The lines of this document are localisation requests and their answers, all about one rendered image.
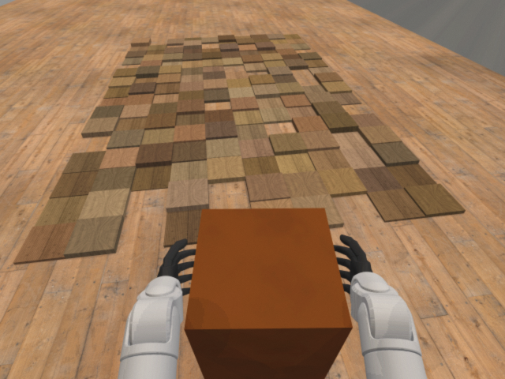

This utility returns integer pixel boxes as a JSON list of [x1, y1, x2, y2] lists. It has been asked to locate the robot right hand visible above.
[[334, 235, 372, 294]]

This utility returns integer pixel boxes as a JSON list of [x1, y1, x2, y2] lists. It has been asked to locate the robot left hand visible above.
[[157, 238, 196, 296]]

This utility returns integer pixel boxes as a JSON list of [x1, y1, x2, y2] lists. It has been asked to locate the robot right forearm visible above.
[[350, 272, 427, 379]]

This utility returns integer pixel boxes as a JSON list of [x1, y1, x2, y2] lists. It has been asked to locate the carton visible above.
[[184, 208, 353, 379]]

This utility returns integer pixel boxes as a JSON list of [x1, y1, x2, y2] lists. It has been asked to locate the robot left forearm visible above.
[[118, 276, 183, 379]]

